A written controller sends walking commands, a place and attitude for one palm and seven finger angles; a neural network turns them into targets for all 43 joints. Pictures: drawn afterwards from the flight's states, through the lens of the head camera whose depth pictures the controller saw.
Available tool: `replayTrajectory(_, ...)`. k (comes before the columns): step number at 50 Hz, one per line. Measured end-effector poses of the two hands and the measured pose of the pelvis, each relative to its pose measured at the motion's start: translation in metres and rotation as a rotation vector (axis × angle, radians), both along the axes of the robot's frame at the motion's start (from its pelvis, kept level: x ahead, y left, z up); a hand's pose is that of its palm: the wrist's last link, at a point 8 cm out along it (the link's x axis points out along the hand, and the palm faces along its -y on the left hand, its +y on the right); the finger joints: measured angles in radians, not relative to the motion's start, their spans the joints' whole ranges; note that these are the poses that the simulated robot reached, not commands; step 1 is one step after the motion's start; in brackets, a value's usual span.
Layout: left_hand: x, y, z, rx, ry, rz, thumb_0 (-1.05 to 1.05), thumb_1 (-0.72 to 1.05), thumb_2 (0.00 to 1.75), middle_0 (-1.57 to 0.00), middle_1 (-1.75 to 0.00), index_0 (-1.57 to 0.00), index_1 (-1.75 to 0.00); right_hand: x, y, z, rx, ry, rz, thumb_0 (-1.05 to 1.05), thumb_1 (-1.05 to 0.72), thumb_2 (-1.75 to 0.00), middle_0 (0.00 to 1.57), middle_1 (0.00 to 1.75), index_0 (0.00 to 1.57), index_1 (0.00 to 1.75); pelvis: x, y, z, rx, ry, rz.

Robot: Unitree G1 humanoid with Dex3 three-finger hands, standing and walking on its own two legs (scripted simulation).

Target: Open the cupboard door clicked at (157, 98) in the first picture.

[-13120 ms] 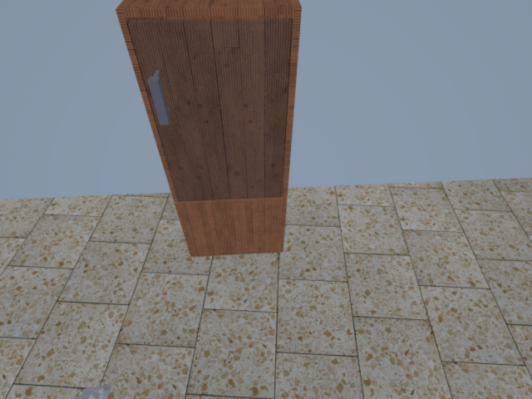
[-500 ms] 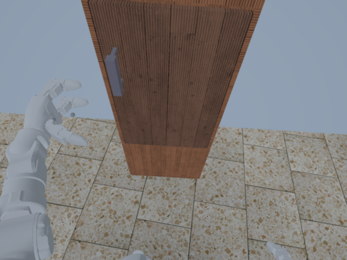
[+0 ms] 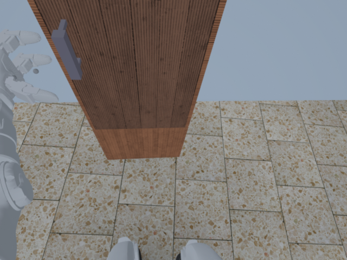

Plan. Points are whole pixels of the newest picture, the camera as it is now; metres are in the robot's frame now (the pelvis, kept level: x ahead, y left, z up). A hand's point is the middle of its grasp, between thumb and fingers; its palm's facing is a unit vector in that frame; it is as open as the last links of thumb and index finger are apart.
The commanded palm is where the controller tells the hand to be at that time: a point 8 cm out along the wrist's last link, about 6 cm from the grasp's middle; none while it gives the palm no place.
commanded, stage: move the hooked fingers beside the handle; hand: left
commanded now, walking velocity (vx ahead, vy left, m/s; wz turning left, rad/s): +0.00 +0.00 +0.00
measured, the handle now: (70, 50) +0.59 +0.19 +0.10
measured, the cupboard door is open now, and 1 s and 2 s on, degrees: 0 0 0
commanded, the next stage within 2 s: slide the fingers in behind the handle in 1.44 s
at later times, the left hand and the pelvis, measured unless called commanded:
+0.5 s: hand (36, 66) +0.53 +0.26 +0.10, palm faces -0.02 -1.00 +0.01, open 14.0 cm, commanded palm +0.51 +0.30 +0.10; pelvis +0.02 +0.01 +0.00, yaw -1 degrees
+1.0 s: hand (29, 66) +0.52 +0.26 +0.11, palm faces +0.01 -1.00 +0.02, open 14.0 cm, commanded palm +0.51 +0.30 +0.10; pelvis +0.00 +0.02 -0.01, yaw +0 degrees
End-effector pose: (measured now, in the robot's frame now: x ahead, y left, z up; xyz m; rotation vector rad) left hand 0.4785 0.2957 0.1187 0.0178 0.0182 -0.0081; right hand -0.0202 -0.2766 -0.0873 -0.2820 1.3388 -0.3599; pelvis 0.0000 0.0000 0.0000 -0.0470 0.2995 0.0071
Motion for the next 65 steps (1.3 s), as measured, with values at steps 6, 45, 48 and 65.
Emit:
replayTrajectory(6, 0.016, 0.000, -0.002, -0.032, 0.032, -0.007, -0.01, -0.50, 0.30, -0.30, -1.20, -0.30, -1.20, -0.011, 0.001, 0.001, 0.004, 0.054, -0.029, 0.00, -0.91, -0.90, 0.20, 0.30, 0.20, 0.30, 0.005, -0.002, -0.001, -0.004, 0.024, -0.005)
replayTrajectory(45, 0.017, 0.018, -0.021, -0.026, 0.013, 0.017, -0.01, -0.50, 0.30, -0.30, -1.20, -0.29, -1.20, 0.036, 0.028, -0.004, 0.025, -0.019, 0.038, 0.00, -0.90, -0.90, 0.20, 0.30, 0.21, 0.30, 0.010, 0.019, -0.006, -0.026, 0.040, 0.000)
replayTrajectory(48, 0.018, 0.019, -0.013, -0.030, -0.047, 0.021, -0.02, -0.50, 0.30, -0.30, -1.20, -0.29, -1.20, 0.026, 0.027, -0.006, 0.019, 0.003, 0.031, 0.00, -0.90, -0.90, 0.20, 0.30, 0.21, 0.30, 0.006, 0.019, -0.008, -0.030, 0.043, 0.002)
replayTrajectory(65, 0.031, 0.005, -0.011, -0.033, -0.020, 0.004, -0.02, -0.50, 0.30, -0.30, -1.20, -0.29, -1.20, -0.031, 0.031, -0.004, 0.019, 0.101, -0.040, 0.00, -0.91, -0.90, 0.20, 0.30, 0.21, 0.30, -0.002, 0.017, -0.012, -0.032, 0.065, -0.012)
